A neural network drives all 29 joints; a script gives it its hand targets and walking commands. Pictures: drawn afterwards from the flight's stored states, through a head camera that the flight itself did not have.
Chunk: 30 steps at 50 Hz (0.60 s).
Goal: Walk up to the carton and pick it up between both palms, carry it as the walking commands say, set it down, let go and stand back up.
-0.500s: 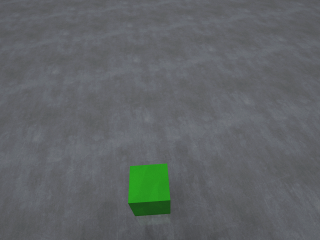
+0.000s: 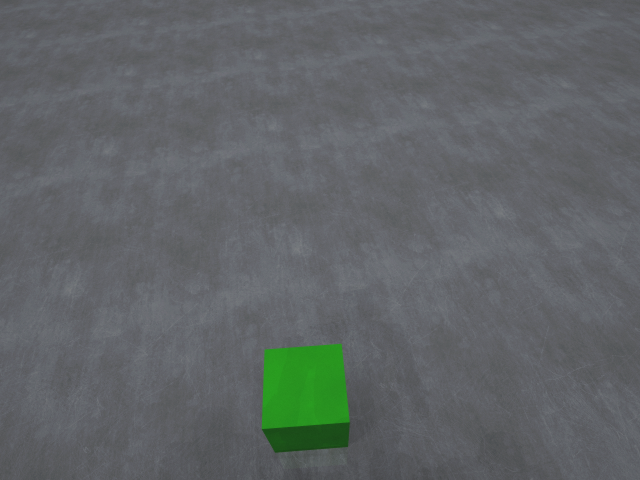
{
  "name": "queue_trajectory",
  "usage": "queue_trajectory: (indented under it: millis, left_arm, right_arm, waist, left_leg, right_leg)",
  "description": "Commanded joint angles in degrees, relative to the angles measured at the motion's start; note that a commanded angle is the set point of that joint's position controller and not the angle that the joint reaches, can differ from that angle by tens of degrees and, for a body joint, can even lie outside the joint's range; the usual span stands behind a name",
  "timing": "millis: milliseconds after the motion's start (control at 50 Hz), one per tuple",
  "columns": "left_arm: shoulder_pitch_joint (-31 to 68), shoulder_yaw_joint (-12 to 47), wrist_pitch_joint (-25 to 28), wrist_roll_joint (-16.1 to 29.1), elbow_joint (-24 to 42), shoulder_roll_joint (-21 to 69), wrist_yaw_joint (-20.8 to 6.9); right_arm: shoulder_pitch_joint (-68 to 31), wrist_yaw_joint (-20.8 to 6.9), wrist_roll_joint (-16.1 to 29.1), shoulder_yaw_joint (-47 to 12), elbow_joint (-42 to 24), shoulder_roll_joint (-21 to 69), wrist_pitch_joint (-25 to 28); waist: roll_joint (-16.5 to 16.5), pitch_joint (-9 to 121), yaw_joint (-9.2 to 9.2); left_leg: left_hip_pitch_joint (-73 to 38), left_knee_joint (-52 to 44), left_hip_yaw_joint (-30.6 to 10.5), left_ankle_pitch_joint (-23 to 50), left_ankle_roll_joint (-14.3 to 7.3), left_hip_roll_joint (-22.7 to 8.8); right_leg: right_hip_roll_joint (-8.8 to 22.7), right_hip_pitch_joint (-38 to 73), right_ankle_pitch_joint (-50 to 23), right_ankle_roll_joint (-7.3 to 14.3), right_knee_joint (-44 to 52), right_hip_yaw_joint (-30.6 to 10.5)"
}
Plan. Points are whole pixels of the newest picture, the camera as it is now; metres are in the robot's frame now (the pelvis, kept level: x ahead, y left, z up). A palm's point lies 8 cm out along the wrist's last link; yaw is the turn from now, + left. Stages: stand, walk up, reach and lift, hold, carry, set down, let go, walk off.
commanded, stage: walk up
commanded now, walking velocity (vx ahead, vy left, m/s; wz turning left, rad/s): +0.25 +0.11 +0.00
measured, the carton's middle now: (307, 399) +0.44 +0.05 -0.64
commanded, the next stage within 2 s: none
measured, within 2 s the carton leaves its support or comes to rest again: neither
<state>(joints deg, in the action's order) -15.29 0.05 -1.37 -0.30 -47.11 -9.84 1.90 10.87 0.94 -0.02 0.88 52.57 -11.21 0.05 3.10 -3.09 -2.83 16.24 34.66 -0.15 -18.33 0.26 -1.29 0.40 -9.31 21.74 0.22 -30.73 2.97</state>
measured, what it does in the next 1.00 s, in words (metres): steps on the spot: right foot, then left foot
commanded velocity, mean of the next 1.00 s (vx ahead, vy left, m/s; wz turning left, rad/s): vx -0.02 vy -0.01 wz -0.01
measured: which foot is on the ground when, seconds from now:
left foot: down 0.00-0.62, up 0.64-0.98, down 1.00-1.00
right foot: down 0.00-0.24, up 0.26-0.56, down 0.58-1.00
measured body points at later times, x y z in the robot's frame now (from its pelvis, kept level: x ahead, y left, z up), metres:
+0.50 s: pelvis +0.10 +0.06 +0.00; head +0.13 +0.09 +0.45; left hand +0.18 +0.30 -0.15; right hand +0.09 -0.19 -0.13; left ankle +0.04 +0.16 -0.73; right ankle +0.09 -0.08 -0.70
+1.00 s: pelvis +0.06 +0.08 -0.01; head +0.10 +0.10 +0.43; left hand +0.12 +0.32 -0.17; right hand +0.16 -0.18 -0.14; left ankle +0.02 +0.17 -0.73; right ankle +0.15 -0.07 -0.73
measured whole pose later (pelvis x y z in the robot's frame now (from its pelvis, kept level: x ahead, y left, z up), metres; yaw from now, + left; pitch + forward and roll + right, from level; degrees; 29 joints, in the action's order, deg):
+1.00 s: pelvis +0.06 +0.08 -0.01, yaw +1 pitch -1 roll -2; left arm -15.2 0.1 -2.9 -0.7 -48.9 -13.5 2.2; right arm 6.7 1.2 0.0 0.9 51.9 -12.5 -3.9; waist -1.1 -6.1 -2.0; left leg 15.2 41.8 1.6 -23.5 -0.3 -1.3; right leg 1.5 -23.5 9.4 -0.7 -33.6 3.3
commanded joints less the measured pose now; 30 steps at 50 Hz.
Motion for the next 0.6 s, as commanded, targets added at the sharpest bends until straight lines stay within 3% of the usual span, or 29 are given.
queue_trajectory:
  millis: [0, 40, 80, 100, 120, 140, 160, 180, 200, 220, 260, 280, 300, 320, 340, 360, 380, 440, 480, 500, 520, 540, 560, 580]
  left_arm:
    - [-13.77, -5.10, 1.31, -2.53, -3.06, -16.12, 0.44]
    - [-10.95, -4.68, 1.79, -2.18, -2.26, -14.57, 0.19]
    - [-8.81, -4.29, 1.99, -2.15, -1.69, -13.54, -0.03]
    - [-10.14, -4.24, 2.34, -2.24, -1.93, -13.24, -0.19]
    - [-10.27, -4.05, 2.56, -2.25, -1.80, -13.06, -0.71]
    - [-7.97, -3.88, 2.50, -2.01, -1.98, -12.93, -0.69]
    - [-5.55, -3.64, 2.43, -1.82, -1.47, -10.82, -0.95]
    - [-6.53, -2.86, 2.66, -1.22, -1.96, -8.08, -0.95]
    - [-4.85, -1.79, 2.60, -1.30, -0.38, -6.22, -1.34]
    - [-2.56, -2.15, 2.04, -0.92, 0.78, -7.01, -1.16]
    - [1.05, -2.02, 2.29, -0.56, 1.76, -8.18, -1.71]
    - [3.11, -1.94, 2.29, -0.44, 2.03, -6.71, -1.83]
    - [4.03, -1.77, 1.92, -0.69, 2.05, -6.52, -2.03]
    - [3.69, -1.77, 1.28, -0.44, 1.65, -4.94, -2.10]
    - [1.72, -1.92, 0.83, 0.01, 1.77, -5.89, -1.59]
    - [0.18, -2.37, 0.31, 0.43, 0.84, -5.93, -1.51]
    - [1.40, -1.95, -0.26, 0.49, 0.96, -5.08, -1.70]
    - [2.04, -2.26, -1.05, 0.66, 0.19, -5.08, -1.21]
    - [0.01, -2.46, -1.27, 0.90, -0.24, -6.19, -1.21]
    - [-2.20, -2.48, -0.95, 0.70, -0.71, -6.75, -0.88]
    - [-4.21, -2.98, -0.66, 0.19, -0.71, -8.96, -0.64]
    - [-1.58, -5.17, -1.49, 1.45, -0.19, -14.16, -0.17]
    - [-4.39, -4.42, -1.47, 1.52, 0.67, -13.48, -0.36]
    - [-4.53, -5.42, -1.52, 0.68, 0.24, -14.71, -0.69]
  right_arm:
    - [-6.97, -2.33, -0.64, 1.67, -6.65, -7.34, -1.21]
    - [-6.42, -2.59, -0.83, 1.05, -6.18, -6.64, -0.20]
    - [-4.75, -3.07, -0.51, 0.15, -5.80, -5.29, 0.53]
    - [-3.65, -3.06, -0.42, -0.28, -5.60, -4.40, 0.84]
    - [-2.31, -3.10, -0.29, -0.44, -5.80, -4.42, 1.08]
    - [1.67, -2.95, 0.09, -0.94, -4.45, -3.74, 1.45]
    - [5.65, -2.44, -0.12, -0.81, -2.73, -4.58, 2.08]
    - [13.08, -1.40, -0.71, 1.02, -0.79, -8.71, 2.89]
    - [17.84, -0.87, -1.11, 3.46, 0.13, -16.88, 3.33]
    - [19.31, -0.77, -1.11, 2.58, 0.97, -15.69, 3.12]
    - [15.05, -0.39, -0.98, 2.16, 0.73, -13.52, 3.63]
    - [13.93, -0.20, -1.62, 1.32, 0.52, -10.34, 3.95]
    - [14.15, 0.04, -1.77, 1.01, 1.34, -9.13, 3.94]
    - [15.14, 0.33, -1.39, 0.65, 0.66, -8.20, 3.93]
    - [13.34, 1.02, -0.54, 0.67, -0.14, -8.95, 3.34]
    - [12.61, 1.23, -0.19, 1.16, -0.87, -9.46, 3.48]
    - [13.14, 1.24, -0.56, 0.48, -1.11, -8.36, 2.99]
    - [12.40, 1.45, -0.90, 1.32, -2.76, -8.50, 2.08]
    - [9.38, 1.55, -0.94, 2.24, -4.01, -9.92, 0.85]
    - [7.40, 1.35, -0.79, 2.88, -4.94, -10.49, 0.00]
    - [8.14, 1.59, -0.80, 2.75, -4.74, -8.90, -0.12]
    - [10.36, 1.83, 0.52, 4.17, -7.55, -11.59, -0.23]
    - [12.34, 2.12, 0.37, 4.01, -5.60, -10.26, -0.58]
    - [10.88, 2.39, 0.31, 3.76, -6.37, -7.93, -1.20]
  waist:
    - [-16.82, -2.54, 10.63]
    - [-16.71, -6.59, 9.03]
    - [-11.46, -5.46, 7.59]
    - [-12.84, -4.08, 7.23]
    - [-12.21, -3.39, 6.31]
    - [-11.65, -0.19, 3.55]
    - [-9.74, 1.92, 1.37]
    - [-1.97, 7.24, -2.08]
    - [16.54, 7.64, -3.45]
    - [10.06, 6.36, -2.06]
    - [9.29, -1.52, -1.38]
    - [7.08, -1.77, -1.03]
    - [8.58, -2.80, -0.74]
    - [9.14, -2.39, 0.11]
    - [10.72, -1.99, 0.96]
    - [10.85, 0.84, 1.47]
    - [12.94, 2.77, 1.20]
    - [11.60, 3.18, 1.41]
    - [10.03, 1.37, 3.06]
    - [7.70, 1.65, 4.33]
    - [2.63, 4.16, 4.59]
    - [-7.95, 2.03, 3.31]
    - [-7.03, 6.16, 3.71]
    - [-17.85, 7.32, 4.38]
  left_leg:
    - [23.24, 11.98, 0.98, -10.97, 0.94, -2.92]
    - [19.65, 8.53, 1.57, -8.78, 1.73, -2.67]
    - [16.09, 3.58, 3.35, -9.37, 1.93, -1.72]
    - [13.67, 1.33, 4.10, -8.42, 1.39, -1.29]
    - [9.66, -1.65, 5.00, -7.06, 1.34, -0.94]
    - [1.19, -7.96, 6.87, -2.09, 1.31, 0.45]
    - [-8.28, -12.41, 6.04, 2.03, 0.51, 0.43]
    - [-20.26, -14.06, -4.21, 3.57, -2.34, -5.86]
    - [-26.12, -19.55, -26.65, 10.45, -5.44, -20.28]
    - [-24.71, -19.87, -29.45, 16.47, -8.98, -22.45]
    - [-17.68, -18.14, -24.04, 27.62, -12.04, -19.25]
    - [-16.58, -17.36, -20.03, 32.54, -10.32, -16.61]
    - [-17.10, -15.48, -15.44, 44.14, -7.85, -14.10]
    - [-16.58, -13.96, -13.90, 52.63, -5.95, -13.29]
    - [-15.80, -10.57, -9.60, 73.96, -5.45, -12.92]
    - [-16.29, -10.48, -7.96, 81.60, -6.14, -13.69]
    - [-16.05, -11.01, -6.32, 78.95, -6.14, -11.92]
    - [-13.20, -10.31, -6.67, 70.84, -7.72, -12.54]
    - [-8.51, -7.93, -6.38, 62.14, -6.88, -11.66]
    - [-6.85, -6.32, -5.21, 52.62, -5.93, -10.84]
    - [-3.19, -2.05, -3.11, 42.25, -3.24, -8.63]
    - [-1.15, 4.47, -3.58, 50.63, -2.40, -10.39]
    - [-0.77, 12.07, 0.62, 38.23, -0.69, -5.85]
    - [1.02, 18.86, 3.07, 6.85, -0.30, -1.36]
  right_leg:
    - [26.00, 9.16, 22.65, 11.09, 23.23, -28.64]
    - [21.95, 6.16, 14.45, 9.55, 23.29, -23.71]
    - [20.06, 7.53, -2.62, 9.23, 19.08, -18.18]
    - [19.88, 8.78, -8.51, 8.93, 17.02, -15.92]
    - [18.68, 7.13, -12.22, 7.86, 15.59, -13.72]
    - [16.06, 4.76, -13.69, 6.31, 12.86, -9.15]
    - [11.03, 0.57, -11.23, 4.38, 7.25, -4.48]
    - [4.93, -7.19, -4.67, 1.32, -4.35, 0.35]
    - [-0.51, -20.99, 13.90, -1.54, -18.97, 1.30]
    - [1.02, -21.87, 16.64, -0.52, -21.65, -3.97]
    - [2.60, -23.32, 12.60, -0.54, -27.00, -3.68]
    - [3.43, -23.21, 8.57, -0.52, -25.20, -4.61]
    - [3.27, -23.36, 8.36, -0.82, -24.10, -3.59]
    - [2.71, -21.28, 6.05, -0.68, -22.52, -4.31]
    - [1.63, -18.82, 8.20, -1.73, -19.41, -3.30]
    - [0.42, -15.75, 6.80, -1.83, -17.96, -1.72]
    - [-0.34, -13.60, 5.23, -1.64, -14.40, -1.43]
    - [-0.84, -9.59, 3.65, -1.57, -9.74, 0.12]
    - [-0.77, -5.10, -3.89, -1.02, -2.02, 1.78]
    - [-0.64, -1.80, -9.64, -0.32, 3.31, 3.14]
    - [4.34, 3.06, -26.80, 0.86, 2.50, -0.05]
    - [8.23, 1.74, -49.46, 1.33, -3.32, -1.49]
    - [12.94, 4.21, -66.31, 6.05, -4.08, -4.72]
    - [17.64, 3.05, -77.07, 11.16, -1.26, -7.72]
